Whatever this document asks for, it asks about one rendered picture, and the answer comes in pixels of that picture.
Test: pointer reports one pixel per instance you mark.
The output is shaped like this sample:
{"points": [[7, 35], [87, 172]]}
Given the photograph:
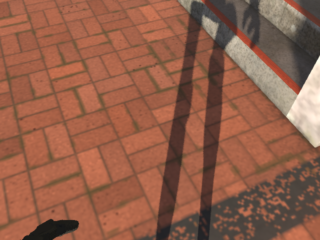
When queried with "robot left hand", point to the robot left hand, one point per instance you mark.
{"points": [[52, 229]]}

